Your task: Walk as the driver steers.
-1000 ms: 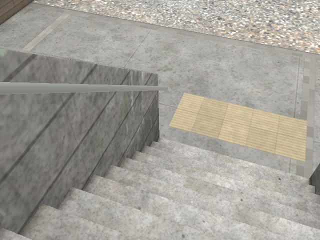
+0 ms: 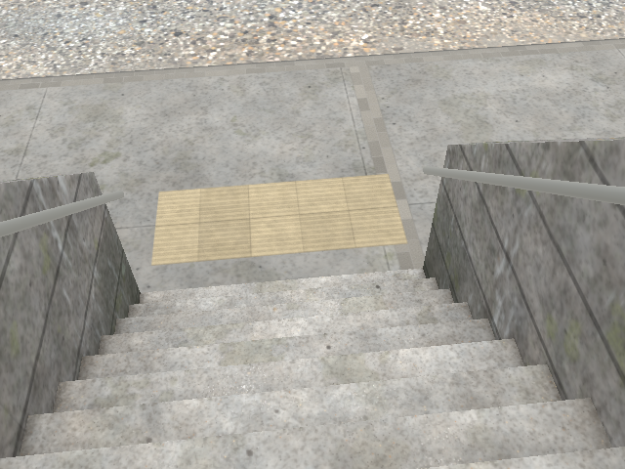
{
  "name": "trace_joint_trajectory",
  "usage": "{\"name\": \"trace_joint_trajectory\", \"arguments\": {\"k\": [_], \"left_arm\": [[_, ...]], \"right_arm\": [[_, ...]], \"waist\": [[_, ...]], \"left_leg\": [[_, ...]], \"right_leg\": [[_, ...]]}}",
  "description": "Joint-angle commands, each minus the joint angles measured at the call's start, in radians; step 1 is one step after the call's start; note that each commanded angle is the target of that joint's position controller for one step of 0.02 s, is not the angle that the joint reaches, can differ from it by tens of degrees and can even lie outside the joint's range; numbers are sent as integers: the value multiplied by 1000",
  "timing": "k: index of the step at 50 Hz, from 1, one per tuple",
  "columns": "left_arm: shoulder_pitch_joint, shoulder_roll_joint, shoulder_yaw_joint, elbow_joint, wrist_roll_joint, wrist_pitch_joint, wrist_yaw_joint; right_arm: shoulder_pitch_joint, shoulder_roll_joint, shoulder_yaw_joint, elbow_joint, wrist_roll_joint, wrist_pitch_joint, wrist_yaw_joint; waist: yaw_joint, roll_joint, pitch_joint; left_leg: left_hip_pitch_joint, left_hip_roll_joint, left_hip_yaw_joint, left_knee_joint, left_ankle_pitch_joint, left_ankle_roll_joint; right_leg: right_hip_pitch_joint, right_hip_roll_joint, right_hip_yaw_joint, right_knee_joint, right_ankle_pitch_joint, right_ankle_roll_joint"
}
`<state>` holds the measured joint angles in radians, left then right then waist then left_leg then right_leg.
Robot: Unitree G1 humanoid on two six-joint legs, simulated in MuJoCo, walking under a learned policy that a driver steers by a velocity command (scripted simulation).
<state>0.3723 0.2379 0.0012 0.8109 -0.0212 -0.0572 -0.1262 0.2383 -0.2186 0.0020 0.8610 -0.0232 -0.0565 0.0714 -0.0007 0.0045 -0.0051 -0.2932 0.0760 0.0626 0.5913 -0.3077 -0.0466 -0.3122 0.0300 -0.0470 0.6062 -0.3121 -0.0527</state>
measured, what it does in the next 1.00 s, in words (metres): shifts its weight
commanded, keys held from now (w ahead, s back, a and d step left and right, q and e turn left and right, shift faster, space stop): no key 0.32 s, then w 0.04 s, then no key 0.64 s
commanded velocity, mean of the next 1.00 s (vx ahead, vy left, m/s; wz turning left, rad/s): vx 0.02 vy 0.00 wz -0.02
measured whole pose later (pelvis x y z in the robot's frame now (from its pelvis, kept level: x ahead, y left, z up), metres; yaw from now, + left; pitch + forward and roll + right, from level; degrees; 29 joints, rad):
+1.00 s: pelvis +0.04 +0.03 +0.01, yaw +1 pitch -1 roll +0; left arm 0.28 0.25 0.03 1.07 0.02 -0.04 -0.09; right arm 0.23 -0.23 -0.06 1.08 -0.02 -0.03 0.07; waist -0.01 -0.01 0.05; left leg -0.16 0.02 0.07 0.50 -0.33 0.00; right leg -0.17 -0.02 -0.04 0.52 -0.33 0.00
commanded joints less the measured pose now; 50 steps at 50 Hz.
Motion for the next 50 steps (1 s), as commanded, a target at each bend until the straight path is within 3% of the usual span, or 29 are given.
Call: {"name": "trace_joint_trajectory", "arguments": {"k": [1, 5, 10, 16, 17, 18, 19, 21, 22, 25, 27, 29, 35, 43, 50], "left_arm": [[-10, 105, 23, -50, 8, -19, 7], [2, 117, 30, -24, 23, -12, 10], [-13, 135, 44, 8, 35, -5, 18], [-29, 125, 47, 54, 29, 1, 21], [-13, 140, 55, 67, 32, 3, 25], [-17, 194, 80, 66, 47, 0, 35], [-28, 191, 85, 69, 51, -3, 41], [-41, 131, 75, 72, 41, -6, 44], [-56, 92, 62, 74, 22, -12, 41], [-79, 122, 66, 81, 17, -11, 44], [-65, 136, 63, 97, 29, -4, 41], [-47, 144, 61, 118, 31, 3, 36], [-54, 139, 51, 161, 31, 13, 35], [-53, 135, 47, 211, 36, 11, 37], [-39, 124, 43, 243, 36, 9, 40]], "right_arm": [[-1, -80, -26, -20, 1, -4, -2], [-2, -88, -39, 5, 0, -9, -5], [-13, -103, -55, 39, -4, -7, -10], [4, -107, -70, 87, -4, 7, -13], [20, -126, -81, 95, -10, 8, -18], [15, -163, -98, 99, -27, 8, -29], [15, -146, -97, 101, -33, 7, -39], [27, -94, -88, 111, -25, 0, -53], [25, -63, -78, 109, -8, -4, -56], [10, -114, -75, 116, 9, -13, -33], [2, -126, -75, 127, 10, -13, -21], [17, -138, -78, 140, 7, -6, -17], [11, -126, -77, 156, 5, 11, -11], [32, -137, -80, 188, -1, 15, -7], [38, -123, -74, 207, 3, 15, -5]], "waist": [[-12, -44, 62], [-11, -21, 24], [-7, 0, -6], [-14, 2, 13], [-12, -2, 13], [-4, -14, 38], [-3, -23, 72], [-6, -13, 87], [-17, 4, 64], [-5, 10, -9], [6, 20, -36], [3, 9, -27], [-4, 6, 14], [-14, -6, 51], [-10, -4, 57]], "left_leg": [[63, -13, -5, -117, 22, 31], [74, -21, 6, -136, 101, 40], [86, -25, 12, -139, 185, 40], [122, -28, 14, -145, 208, 44], [129, -36, 19, -146, 107, 51], [97, -53, 31, -133, -74, 69], [70, -52, 26, -130, -122, 78], [85, -45, 19, -112, -32, 86], [126, -35, 5, -109, 105, 83], [185, -44, 4, -82, 463, 65], [186, -47, 1, -71, 531, 48], [181, -48, 1, -71, 498, 42], [169, -52, -7, -101, 381, 50], [172, -61, -4, -138, 272, 58], [164, -65, -3, -157, 248, 62]], "right_leg": [[-51, -92, 160, -267, -159, 2], [46, -74, 105, -221, 136, -14], [117, -57, 61, -178, 329, -8], [109, -50, 44, -182, 328, -7], [109, -54, 47, -196, 227, -25], [97, -57, 66, -214, 31, -67], [72, -74, 91, -228, -59, -91], [49, -94, 111, -211, 24, -111], [36, -86, 86, -168, 160, -88], [80, -29, 7, -88, 451, -3], [115, -33, 1, -70, 504, 20], [117, -37, 2, -73, 500, 26], [91, -42, -3, -104, 373, 33], [72, -42, -6, -146, 256, 35], [91, -45, -7, -162, 245, 33]]}}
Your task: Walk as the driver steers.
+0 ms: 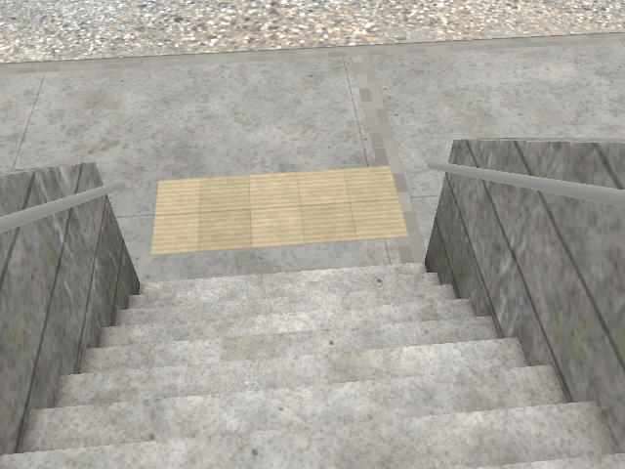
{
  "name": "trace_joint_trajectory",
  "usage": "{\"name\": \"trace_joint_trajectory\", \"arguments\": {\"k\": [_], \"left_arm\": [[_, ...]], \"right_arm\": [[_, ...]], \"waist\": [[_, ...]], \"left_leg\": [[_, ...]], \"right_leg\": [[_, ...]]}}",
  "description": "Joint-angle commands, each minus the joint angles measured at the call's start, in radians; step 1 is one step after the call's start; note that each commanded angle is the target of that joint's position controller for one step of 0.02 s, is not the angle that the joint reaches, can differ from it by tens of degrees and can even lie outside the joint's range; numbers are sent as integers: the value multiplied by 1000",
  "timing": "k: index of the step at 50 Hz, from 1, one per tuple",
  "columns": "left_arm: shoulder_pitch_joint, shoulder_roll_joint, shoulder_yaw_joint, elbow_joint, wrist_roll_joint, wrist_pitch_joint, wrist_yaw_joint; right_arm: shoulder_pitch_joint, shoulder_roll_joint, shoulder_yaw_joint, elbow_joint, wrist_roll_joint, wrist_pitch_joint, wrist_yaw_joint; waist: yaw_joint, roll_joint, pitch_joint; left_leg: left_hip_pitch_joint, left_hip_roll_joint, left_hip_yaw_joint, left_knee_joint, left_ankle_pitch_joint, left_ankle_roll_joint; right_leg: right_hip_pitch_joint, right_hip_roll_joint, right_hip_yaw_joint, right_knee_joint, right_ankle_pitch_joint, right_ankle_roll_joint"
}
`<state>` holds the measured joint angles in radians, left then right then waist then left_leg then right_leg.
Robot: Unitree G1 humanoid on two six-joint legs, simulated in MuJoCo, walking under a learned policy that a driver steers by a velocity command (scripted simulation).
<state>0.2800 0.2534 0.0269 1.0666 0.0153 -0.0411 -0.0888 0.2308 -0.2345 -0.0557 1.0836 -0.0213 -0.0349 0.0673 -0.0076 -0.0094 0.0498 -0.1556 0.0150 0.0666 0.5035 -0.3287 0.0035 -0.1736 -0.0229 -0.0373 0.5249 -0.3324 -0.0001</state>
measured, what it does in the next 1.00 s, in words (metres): goes down: left foot 0.20 m lower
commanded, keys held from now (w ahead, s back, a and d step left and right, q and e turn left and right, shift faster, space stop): no key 0.32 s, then w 0.68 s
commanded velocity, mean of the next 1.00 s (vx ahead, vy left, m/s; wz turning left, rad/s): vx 0.23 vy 0.00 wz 0.00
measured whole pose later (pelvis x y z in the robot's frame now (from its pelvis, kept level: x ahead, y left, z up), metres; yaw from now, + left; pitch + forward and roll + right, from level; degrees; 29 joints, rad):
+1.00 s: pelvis +0.21 +0.00 -0.19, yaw -1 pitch -1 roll -3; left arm 0.55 0.16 -0.02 1.06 0.08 -0.10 -0.09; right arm 0.39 -0.22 -0.03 0.97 -0.13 -0.08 0.06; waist 0.01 0.04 -0.01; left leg -0.18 -0.01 0.02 0.45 -0.29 0.09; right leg -0.48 0.11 0.02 1.86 -0.80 -0.11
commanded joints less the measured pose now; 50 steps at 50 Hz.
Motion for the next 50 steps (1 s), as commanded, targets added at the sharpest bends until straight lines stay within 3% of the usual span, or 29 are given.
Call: {"name": "trace_joint_trajectory", "arguments": {"k": [1, 16, 19, 21, 23, 25, 27, 29, 30, 31, 32, 33, 34, 35, 36, 37, 38, 39, 40, 41, 42, 43, 44, 45, 46, 47, 48, 49, 50], "left_arm": [[57, 108, 17, -9, 0, -7, 2], [107, 84, 6, 30, -1, -6, 3], [134, 164, 49, 26, 31, -11, 29], [161, 117, 57, 24, 50, -27, 52], [129, 18, 40, -3, 53, -46, 74], [7, -23, 31, -74, 49, -57, 84], [-48, -25, 27, -117, 50, -71, 87], [36, -15, 20, -101, 46, -80, 90], [262, 10, 25, -20, 55, -94, 83], [567, 92, 45, 57, 76, -106, 84], [789, 116, 36, 114, 97, -125, 72], [782, 96, 33, 152, 106, -124, 62], [621, 10, 2, 120, 106, -110, 52], [439, -36, -21, 91, 121, -100, 53], [293, -71, -28, 33, 115, -92, 61], [84, -234, -83, -88, 116, -96, 97], [74, -184, -78, -117, 84, -100, 112], [66, -118, -79, -121, 109, -123, 119], [88, -49, -74, -120, 100, -134, 111], [166, -27, -71, -88, 101, -141, 105], [241, -13, -77, -63, 110, -146, 92], [263, 4, -73, -52, 97, -151, 77], [301, 42, -55, -38, 75, -143, 79], [353, 45, -49, -17, 10, -106, 87], [352, 154, -18, -15, 59, -76, 52], [303, 97, -24, -20, 124, -60, -1], [301, 45, -14, -28, 63, -67, -24], [403, -41, -13, -42, 48, -65, -39], [281, -51, -23, -145, 22, -71, -40]], "right_arm": [[50, -107, -15, -13, 1, -7, -1], [123, -87, 3, 23, -2, -1, 1], [159, -163, -36, 16, -35, -5, -26], [231, -117, -41, 21, -52, -24, -54], [258, -34, -25, 7, -51, -49, -79], [311, -43, -25, -17, -48, -64, -99], [350, -69, -22, -21, -34, -62, -105], [299, -80, -20, -41, -44, -51, -98], [237, -77, -19, -70, -64, -47, -88], [22, -78, -26, -188, -81, -62, -63], [-141, 8, -1, -276, -78, -80, -45], [-171, 50, 19, -315, -37, -89, -47], [-101, 26, 25, -288, -46, -95, -47], [37, 12, 27, -244, -64, -88, -60], [133, 1, 31, -211, -95, -79, -67], [195, 42, 57, -174, -156, -67, -60], [233, 17, 38, -163, -137, -57, -50], [247, 62, 54, -173, -113, -60, -24], [224, 69, 50, -181, -91, -50, -5], [142, 23, 45, -231, -80, -39, -3], [199, 20, 48, -221, -106, -35, -3], [240, -12, 37, -208, -117, -33, -9], [248, -52, 33, -200, -132, -23, -9], [144, -58, 37, -218, -105, -17, -13], [282, -54, 29, -163, -68, -20, -11], [636, -116, 3, -9, -87, -29, -17], [789, -176, -43, 42, -100, -25, -23], [693, -244, -35, 18, -112, -20, -18], [651, -270, -57, 15, -130, -37, 0]], "waist": [[-3, 10, 3], [-6, 5, 28], [-6, 5, 99], [-12, 23, 153], [-29, 52, 86], [-81, 115, 9], [-88, 127, 65], [-32, 67, 76], [58, -33, 49], [237, -271, 23], [346, -226, 82], [305, -45, 197], [214, 28, 156], [70, 39, 84], [12, 20, 42], [-21, 41, 27], [-51, -33, -10], [-59, -19, 12], [-58, -33, 13], [-27, -3, 51], [-46, -12, 70], [-67, 11, 77], [-43, 59, 106], [16, 95, 156], [-54, -18, 83], [-135, -9, 50], [-220, 224, 3], [-89, 278, -182], [-101, 100, -121]], "left_leg": [[25, -4, -7, -70, 265, 11], [8, -6, -10, -81, 229, 10], [-63, 5, -45, -102, -306, 83], [-120, 63, -142, -91, -477, 172], [-53, 117, -243, -43, -365, 247], [68, 211, -387, -94, -151, 326], [66, 294, -500, -110, -144, 347], [-73, 247, -392, 12, -134, 304], [-315, 146, -225, 253, -192, 251], [-633, -77, -9, 645, -224, 164], [-1030, -169, -199, 806, -383, 150], [-1266, -123, -361, 761, -285, 166], [-1218, -54, -353, 715, -149, 166], [-1021, 41, -291, 726, 24, 181], [-822, 47, -204, 721, 93, 179], [-571, 96, -201, 423, 569, 155], [-347, 40, -94, 414, 645, 108], [-59, 30, -36, 356, 1013, 79], [83, 11, 0, 367, 963, 27], [85, 7, 11, 341, 865, 5], [146, 3, 12, 422, 831, 5], [166, -7, 16, 418, 720, 6], [43, 6, -5, 256, 585, 22], [-149, 64, -90, -260, 332, 39], [-8, 12, -6, -213, 385, 60], [311, 76, -94, -96, 605, 99], [390, 87, -157, -304, 520, 198], [701, 284, -280, 181, 1273, 369], [713, 348, -426, 150, 1212, 442]], "right_leg": [[-47, 8, -17, -83, 264, -19], [-55, 5, -18, -98, 251, -17], [-129, -6, 19, -121, -286, -96], [-191, -41, 89, -70, -456, -175], [-239, -55, 115, 44, -327, -210], [-349, -2, 35, 221, -160, -171], [-450, 34, 4, 288, -224, -100], [-320, 30, -22, 221, -132, -79], [-41, 17, -4, 189, 63, -115], [227, -106, 262, -41, 30, -240], [399, -279, 736, -145, -98, -395], [456, -383, 801, -137, -162, -420], [346, -350, 682, -44, -170, -384], [153, -299, 516, 15, -68, -334], [-71, -227, 393, 47, -40, -319], [-322, -79, 148, 131, 13, -204], [-489, -14, 47, 186, -57, -175], [-785, 49, -62, 251, -175, -125], [-901, 51, -83, 243, -240, -120], [-903, 17, -20, 260, -306, -145], [-899, 5, 53, 325, -309, -168], [-852, -25, 97, 376, -263, -179], [-649, -80, 163, 488, -228, -183], [-323, -96, 248, 543, -270, -194], [-225, -90, 292, 660, -64, -227], [-402, -111, 382, 891, 186, -198], [-439, 78, 324, 1364, 58, -182], [-799, 165, 161, 1662, -452, -138], [-1104, 174, 164, 1659, -393, -122]]}}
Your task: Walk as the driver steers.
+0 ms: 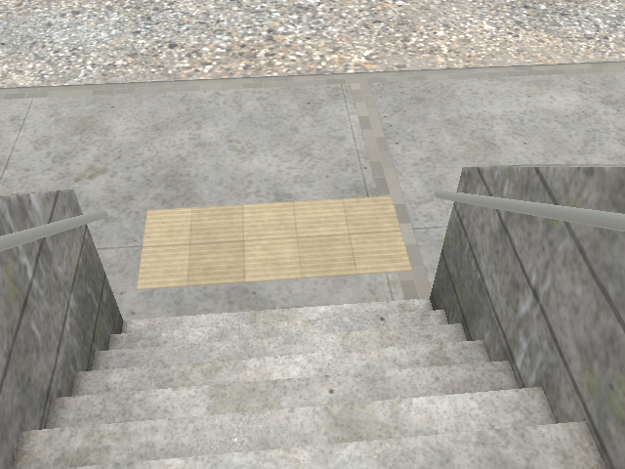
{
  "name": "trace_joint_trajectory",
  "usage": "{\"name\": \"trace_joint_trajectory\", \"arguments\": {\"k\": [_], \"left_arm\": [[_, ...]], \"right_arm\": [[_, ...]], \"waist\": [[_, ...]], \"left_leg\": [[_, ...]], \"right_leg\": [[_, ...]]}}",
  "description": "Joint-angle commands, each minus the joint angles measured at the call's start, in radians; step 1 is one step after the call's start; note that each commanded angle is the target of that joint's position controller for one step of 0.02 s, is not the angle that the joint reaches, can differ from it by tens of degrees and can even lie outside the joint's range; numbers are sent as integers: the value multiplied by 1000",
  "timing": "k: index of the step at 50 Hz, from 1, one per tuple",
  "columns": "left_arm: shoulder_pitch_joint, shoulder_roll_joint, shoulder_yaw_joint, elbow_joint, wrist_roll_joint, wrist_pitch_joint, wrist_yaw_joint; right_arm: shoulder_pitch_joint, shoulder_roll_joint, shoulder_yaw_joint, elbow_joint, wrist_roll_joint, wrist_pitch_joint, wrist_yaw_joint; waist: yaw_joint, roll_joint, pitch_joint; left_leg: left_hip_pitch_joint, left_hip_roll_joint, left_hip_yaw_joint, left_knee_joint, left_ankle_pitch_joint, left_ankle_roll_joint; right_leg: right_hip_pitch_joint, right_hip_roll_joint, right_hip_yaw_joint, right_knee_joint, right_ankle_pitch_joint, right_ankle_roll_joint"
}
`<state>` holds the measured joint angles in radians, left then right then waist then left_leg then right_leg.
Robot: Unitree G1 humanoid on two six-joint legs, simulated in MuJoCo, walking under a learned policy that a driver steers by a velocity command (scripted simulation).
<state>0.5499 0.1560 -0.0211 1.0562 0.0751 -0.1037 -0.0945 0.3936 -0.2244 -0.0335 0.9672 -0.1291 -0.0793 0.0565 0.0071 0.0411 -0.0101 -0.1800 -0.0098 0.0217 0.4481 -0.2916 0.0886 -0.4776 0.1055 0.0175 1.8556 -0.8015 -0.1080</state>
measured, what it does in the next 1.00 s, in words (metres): goes down: right foot 0.20 m lower, then left foot 0.20 m lower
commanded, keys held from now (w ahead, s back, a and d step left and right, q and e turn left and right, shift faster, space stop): w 0.90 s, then no key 0.10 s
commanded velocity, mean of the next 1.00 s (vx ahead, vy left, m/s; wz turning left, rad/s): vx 0.48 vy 0.00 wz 0.00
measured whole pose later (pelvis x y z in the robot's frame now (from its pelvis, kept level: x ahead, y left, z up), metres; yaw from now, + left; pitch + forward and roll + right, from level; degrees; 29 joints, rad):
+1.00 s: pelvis +0.49 +0.02 -0.41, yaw +1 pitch +1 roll +0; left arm 0.41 0.20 -0.01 1.00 0.06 -0.07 -0.08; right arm 0.47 -0.24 -0.03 1.09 -0.11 -0.07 0.05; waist 0.00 0.00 -0.06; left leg -0.25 -0.05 0.06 0.55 -0.31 0.08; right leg -0.87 -0.06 0.04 1.63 -0.23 -0.08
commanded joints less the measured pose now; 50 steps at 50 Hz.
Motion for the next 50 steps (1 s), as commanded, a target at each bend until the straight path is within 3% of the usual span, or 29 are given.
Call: {"name": "trace_joint_trajectory", "arguments": {"k": [1, 2, 3, 4, 6, 9, 15, 16, 17, 19, 20, 21, 22, 24, 25, 26, 28, 31, 35, 38, 39, 41, 42, 43, 44, 45, 47, 48, 50], "left_arm": [[-82, 84, 25, -196, -34, -10, -26], [-140, 93, 25, -188, -12, 1, 11], [-128, 27, 0, -173, 10, 9, 31], [-109, 47, 3, -133, 12, 18, 22], [-130, -7, -21, -118, 40, 39, -19], [-255, 88, -16, -159, 45, 39, -9], [-406, 134, -12, -238, 59, 68, -8], [-290, 122, -8, -200, 80, 58, -11], [-223, 159, 5, -167, 42, 56, 1], [135, 217, 52, -37, -7, 30, 21], [401, 324, 105, 31, -1, 40, 16], [289, 362, 114, 28, 19, 46, -6], [217, 348, 121, 20, 75, 58, 5], [18, 86, 43, -4, 35, 49, 17], [-63, -68, -9, -6, 61, 35, 40], [-88, -87, -20, -19, 18, 13, 60], [-39, 28, -10, 8, 19, -28, 62], [35, 40, -27, 36, 17, -69, 105], [12, 75, -38, 16, 28, -35, 71], [161, 115, -16, 43, -19, 3, 111], [136, 170, -5, 52, 40, 15, 91], [92, 120, -2, 53, 0, 48, 72], [108, 174, 9, 73, 29, 73, 14], [251, 75, 15, 93, 16, 58, -35], [194, 91, 32, 14, -57, 33, -46], [43, 58, 18, -76, -63, 15, -37], [-77, 74, 16, -111, -42, 18, 10], [-33, 4, -6, -85, -13, 25, 26], [-58, -14, -11, -62, -3, 40, 4]], "right_arm": [[332, -224, -71, 118, -7, 0, 10], [186, -51, -13, 90, 10, -7, 20], [118, 95, 37, 92, -19, -14, 0], [66, 165, 69, 64, 20, -30, -27], [99, 42, 67, 80, 39, -59, -34], [245, 14, 84, 108, 46, -89, -93], [311, -46, 81, 125, 59, -51, -54], [294, -76, 75, 126, 42, -40, -36], [275, -17, 64, 135, 37, -30, -26], [156, -97, 45, 105, 15, -12, 40], [292, -77, 35, 142, 24, -13, 85], [313, -57, 22, 93, 80, -16, 101], [181, -10, 39, 10, 112, -16, 81], [69, -14, 46, -23, 61, -1, 24], [73, 34, 62, -16, 23, 9, 7], [105, 30, 59, 25, 25, 16, 18], [70, 68, 69, 33, 6, 15, 54], [-53, -2, 71, -25, 15, 0, 34], [-7, -48, 62, -28, -10, 26, 25], [-326, -52, 70, -131, 25, 24, 27], [-193, -36, 69, -85, 1, 15, 26], [-19, -109, 28, 11, 62, 9, 16], [231, -168, -13, 82, 73, -12, 3], [490, -264, -54, 148, 53, -10, 7], [523, -347, -81, 182, 30, 0, 25], [440, -315, -90, 151, -16, 20, 27], [266, -98, -25, 144, 12, 31, 27], [205, 75, 29, 127, -1, 16, 4], [150, 127, 56, 115, 53, -20, -33]], "waist": [[-108, 39, 77], [-49, -154, 125], [-3, -176, 176], [22, -120, 214], [48, 93, 114], [-68, -120, 89], [-94, -21, 145], [-48, 30, 109], [-37, -81, 149], [143, -103, 118], [202, -302, -130], [119, -220, -212], [134, -79, -96], [36, 36, 132], [-32, 20, 214], [-39, 3, 230], [-46, -152, 117], [32, -23, 85], [-49, -92, 108], [143, -56, 159], [71, -163, 92], [-5, -2, 135], [-105, 20, 48], [-141, 276, -214], [-128, 189, -175], [-166, 36, -152], [-74, -74, 48], [3, -116, 131], [9, -53, 180]], "left_leg": [[551, 469, -579, 106, 655, 378], [324, 391, -419, 55, 390, 300], [44, 305, -292, 34, 430, 227], [-307, 232, -169, -7, 462, 208], [-638, 84, -114, 66, 162, 173], [-392, 70, -168, 294, 19, 141], [-116, 144, -396, 537, 140, 160], [-198, 139, -402, 582, 278, 184], [-173, 93, -352, 672, 241, 127], [-475, 71, -309, 964, 396, 112], [-756, -109, -206, 1526, 21, 22], [-947, -128, -94, 1720, -487, 10], [-1075, -79, -122, 1600, -392, 23], [-1118, 104, -180, 1215, -36, 34], [-949, 178, -196, 974, 231, 63], [-715, 172, -124, 684, 489, 44], [-369, 118, -30, 848, 598, -1], [-533, 158, -116, 349, 954, -34], [-208, 80, -35, 489, 731, -88], [-449, 114, -60, -144, 447, -74], [-202, 61, -5, 222, 511, -67], [-52, 151, -87, -434, 565, -11], [316, 120, 22, -347, 664, 9], [845, 283, -95, 153, 1309, 232], [860, 374, -195, 233, 1447, 272], [817, 438, -309, 147, 1048, 301], [355, 417, -340, 17, 409, 276], [69, 340, -215, 24, 495, 203], [-332, 204, -91, 16, 557, 175]], "right_leg": [[-1028, -85, 154, 219, 209, 3], [-957, -178, 169, -106, 440, -3], [-783, -270, 185, -385, 695, -19], [-444, -297, 113, -769, 1016, -25], [-26, -209, -27, -589, 1167, 39], [-221, -234, 44, -1130, 1541, 55], [-222, -218, 40, -1346, 1140, 70], [-40, -147, -47, -1130, 1044, 79], [39, -192, 47, -1467, 1000, 38], [638, -143, -51, -1560, 1060, 21], [1129, -293, 57, -1294, 1558, -196], [1137, -448, 197, -1176, 1694, -286], [999, -474, 261, -1248, 1464, -280], [455, -483, 346, -1430, 581, -266], [148, -414, 264, -1453, 627, -204], [-94, -361, 152, -1456, 705, -215], [-341, -237, 85, -1369, 561, -176], [-129, -238, 136, -1192, 504, -143], [-327, -237, 194, -1058, 407, -147], [176, -283, 358, -955, 438, -156], [15, -312, 369, -904, 652, -161], [98, -246, 298, -640, 479, -80], [-58, -186, 226, -422, 617, -53], [-410, 7, 113, 152, 107, 46], [-715, 37, 50, 352, -6, 47], [-878, -39, 66, 199, 83, 45], [-907, -184, 86, 49, 303, 16], [-769, -272, 136, -304, 634, 6], [-457, -255, 20, -659, 1019, 27]]}}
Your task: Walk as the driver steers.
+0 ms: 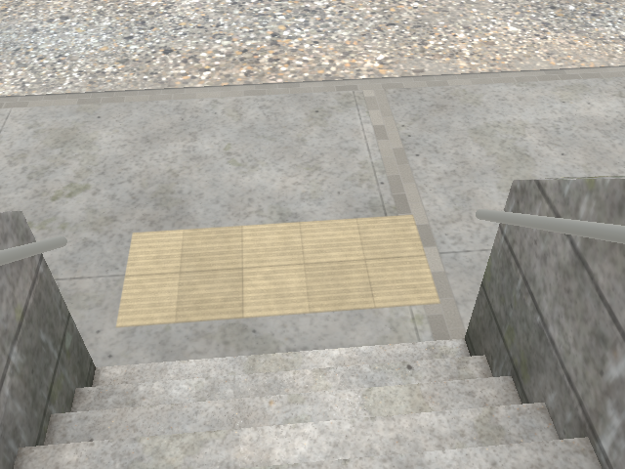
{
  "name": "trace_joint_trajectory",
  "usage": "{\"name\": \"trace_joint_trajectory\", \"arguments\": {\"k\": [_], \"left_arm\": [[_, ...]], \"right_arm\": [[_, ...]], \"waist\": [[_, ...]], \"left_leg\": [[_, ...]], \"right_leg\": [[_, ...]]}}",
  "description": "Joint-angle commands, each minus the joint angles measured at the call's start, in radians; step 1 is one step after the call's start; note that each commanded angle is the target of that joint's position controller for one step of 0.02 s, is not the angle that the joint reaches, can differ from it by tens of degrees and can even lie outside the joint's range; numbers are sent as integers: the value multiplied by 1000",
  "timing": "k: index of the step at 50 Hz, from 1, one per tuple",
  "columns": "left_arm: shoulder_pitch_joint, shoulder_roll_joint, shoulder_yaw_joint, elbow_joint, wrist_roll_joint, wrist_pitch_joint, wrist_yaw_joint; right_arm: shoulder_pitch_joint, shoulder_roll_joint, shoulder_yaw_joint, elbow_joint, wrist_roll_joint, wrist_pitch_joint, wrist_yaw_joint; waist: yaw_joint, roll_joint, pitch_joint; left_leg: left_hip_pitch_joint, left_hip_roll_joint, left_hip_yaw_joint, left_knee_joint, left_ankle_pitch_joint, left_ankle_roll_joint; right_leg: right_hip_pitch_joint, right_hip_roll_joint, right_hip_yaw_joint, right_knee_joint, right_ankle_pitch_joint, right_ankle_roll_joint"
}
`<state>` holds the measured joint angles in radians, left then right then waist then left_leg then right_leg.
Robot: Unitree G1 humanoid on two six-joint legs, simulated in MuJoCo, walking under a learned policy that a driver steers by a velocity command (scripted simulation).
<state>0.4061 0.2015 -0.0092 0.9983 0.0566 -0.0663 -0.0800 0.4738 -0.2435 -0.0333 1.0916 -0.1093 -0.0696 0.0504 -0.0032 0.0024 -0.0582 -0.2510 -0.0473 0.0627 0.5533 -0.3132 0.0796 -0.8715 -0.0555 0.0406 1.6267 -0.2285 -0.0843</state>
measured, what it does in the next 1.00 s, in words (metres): goes down: right foot 0.20 m lower, then left foot 0.18 m higher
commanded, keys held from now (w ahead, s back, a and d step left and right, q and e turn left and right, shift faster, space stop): no key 0.46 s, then w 0.28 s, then w+q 0.26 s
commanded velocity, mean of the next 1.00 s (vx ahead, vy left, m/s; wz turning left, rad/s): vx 0.24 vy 0.00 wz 0.06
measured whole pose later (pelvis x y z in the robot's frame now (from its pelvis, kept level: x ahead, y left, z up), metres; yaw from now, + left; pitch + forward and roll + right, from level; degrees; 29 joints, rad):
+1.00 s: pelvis +0.31 -0.01 -0.25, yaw +4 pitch +3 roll +0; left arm 0.73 0.07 -0.06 1.22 0.08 -0.13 0.04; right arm 0.29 -0.19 -0.01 0.95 -0.11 -0.08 0.03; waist 0.11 0.01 -0.09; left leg -0.62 0.05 0.03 1.23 -0.31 0.05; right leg -0.34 -0.06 -0.11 0.92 -0.64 -0.01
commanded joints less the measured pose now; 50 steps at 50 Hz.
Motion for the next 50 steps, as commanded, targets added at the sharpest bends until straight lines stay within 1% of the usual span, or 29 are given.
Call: {"name": "trace_joint_trajectory", "arguments": {"k": [1, 2, 3, 5, 8, 10, 14, 16, 17, 18, 19, 20, 22, 24, 25, 26, 27, 28, 29, 31, 32, 33, 36, 37, 39, 42, 44, 48, 50], "left_arm": [[18, -41, -11, 3, 18, 3, -31], [77, -58, -23, 21, 17, -4, -56], [50, -15, -17, -7, 43, -12, -54], [-72, 56, -11, -37, 57, -16, -27], [-131, 65, -9, -43, 65, 13, -15], [-228, 48, -20, -68, 55, 35, -24], [-254, 40, -26, -85, 29, 31, -15], [6, 109, 18, -17, -14, 13, 6], [305, 187, 55, 48, -17, -1, 7], [399, 243, 78, 66, -10, 7, -22], [288, 265, 84, 52, -6, 15, -44], [100, 220, 67, 3, -9, 16, -57], [-141, 167, 27, -21, -36, 23, -91], [27, 11, -16, 36, -14, 1, -48], [80, 5, -26, 58, -30, -4, -34], [74, 32, -26, 34, -41, 1, -19], [169, 46, -27, 51, -27, 5, -6], [271, 44, -26, 81, -7, 1, 3], [348, 88, -4, 120, 14, -5, 19], [459, 115, 20, 189, 52, -17, 41], [473, 36, 0, 206, 30, -32, 52], [477, -22, -15, 227, 18, -43, 50], [383, -81, -38, 232, -3, -42, 40], [346, -55, -43, 226, 38, -38, 47], [336, -24, -44, 230, 71, -50, 63], [413, -27, -56, 274, 65, -72, 102], [432, -34, -57, 268, 49, -77, 115], [426, -26, -39, 229, 28, -65, 129], [378, 45, -6, 181, 4, -53, 130]], "right_arm": [[50, 81, 59, -15, 42, -45, -22], [8, 6, 51, -25, 12, -58, -21], [43, -6, 50, -24, 20, -79, -44], [73, 5, 66, -9, 34, -92, -74], [115, 37, 89, -3, 36, -57, -66], [213, 51, 95, 12, 55, -35, -63], [249, 10, 69, 39, 54, 5, -46], [170, -47, 55, 30, 47, 39, 6], [176, -8, 59, 31, 40, 41, 69], [258, 61, 48, 42, 103, 29, 102], [171, -11, 20, -42, 124, 22, 99], [111, 17, 35, -79, 115, 21, 88], [174, 139, 95, -82, 127, 1, 68], [226, 138, 106, -47, 129, -5, 43], [180, 104, 99, -64, 111, -2, 43], [93, 59, 91, -104, 121, -14, 36], [-39, 1, 82, -140, 115, -29, 30], [-126, -6, 74, -157, 101, -41, 23], [-164, -2, 59, -161, 79, -47, 13], [-154, 29, 54, -161, 51, -50, -32], [-118, 38, 53, -120, 40, -36, -50], [-115, 49, 50, -101, 46, -21, -56], [-138, 57, 43, -82, 7, 35, -19], [-41, 66, 55, -54, -17, 27, 10], [-35, 30, 52, -82, -7, 7, 27], [-135, -13, 39, -143, 6, -4, 10], [-206, -15, 36, -172, -8, -10, -3], [-310, 2, 16, -224, -2, -22, -28], [-254, -5, 0, -212, 10, -49, -33]], "waist": [[16, 50, 189], [64, 94, 142], [25, 42, 109], [-17, -19, 122], [-14, 39, 138], [-71, 8, 184], [-120, 20, 198], [9, -33, 99], [120, -164, -26], [112, -343, -215], [64, -213, -230], [4, -76, -181], [-107, -29, -11], [-55, -5, 149], [-33, -39, 185], [2, 3, 183], [86, 39, 180], [141, -17, 149], [170, -106, 118], [170, -70, 98], [157, 61, 103], [124, 7, 136], [67, -75, 143], [7, -135, 124], [10, -74, 136], [54, -96, 142], [87, -129, 139], [114, -148, 83], [94, -133, 76]], "left_leg": [[-443, 184, -85, -85, 518, 161], [-584, 169, -87, -22, 529, 139], [-430, 160, -130, -3, 428, 126], [-304, 170, -182, 121, 199, 112], [-382, 176, -257, 211, 51, 129], [-235, 211, -347, 290, 57, 144], [-145, 209, -438, 370, 151, 162], [-301, 157, -370, 600, 161, 108], [-515, 58, -250, 894, 124, -3], [-743, -85, -76, 1375, -618, -110], [-775, -45, -81, 1478, -700, -125], [-760, 19, -94, 1301, -667, -147], [-598, 113, -148, 1199, -420, -190], [-469, 186, -164, 964, -136, -201], [-500, 182, -140, 883, -98, -197], [-665, 174, -171, 744, -252, -157], [-771, 181, -194, 694, -321, -120], [-848, 170, -166, 773, -294, -116], [-950, 119, -91, 916, -239, -123], [-1163, 141, -164, 1001, -73, -100], [-1124, 166, -232, 705, 278, -112], [-1096, 173, -197, 654, 375, -102], [-737, 173, -70, 563, 353, -67], [-523, 145, -46, 797, 416, -50], [-531, 135, -63, 896, 340, -44], [-600, 133, -92, 915, 204, -36], [-633, 138, -104, 845, 142, -21], [-546, 118, -52, 667, 2, -22], [-385, 64, 24, 590, -102, -26]], "right_leg": [[158, -65, -65, -461, 572, 28], [337, -35, -74, -316, 626, 57], [223, -60, 3, -478, 720, 57], [124, -78, 52, -809, 920, 55], [269, -16, -23, -891, 809, 65], [199, -43, -8, -1108, 700, 84], [411, -66, -14, -1447, 587, 66], [861, -54, -84, -1537, 698, 27], [1272, -146, -31, -1439, 1032, -55], [1619, -287, -26, -1100, 1432, -189], [1483, -309, 24, -1029, 1467, -180], [1315, -292, 38, -1059, 1300, -128], [783, -340, 130, -1238, 824, -137], [478, -235, 18, -1286, 436, -160], [451, -190, 58, -1298, 160, -145], [564, -103, 15, -1276, -127, -83], [681, -52, -1, -1218, -149, -36], [796, -52, 46, -1198, -64, -36], [897, -93, 162, -1197, -12, -104], [1042, -216, 432, -1196, 23, -235], [998, -243, 459, -1243, -62, -287], [929, -227, 403, -1270, -48, -272], [513, -168, 314, -1310, -201, -247], [320, -144, 276, -1255, -155, -223], [294, -172, 220, -1219, -164, -212], [427, -204, 220, -1145, -160, -199], [539, -211, 218, -1091, -86, -193], [639, -223, 144, -928, 131, -128], [565, -231, 111, -835, 206, -119]]}}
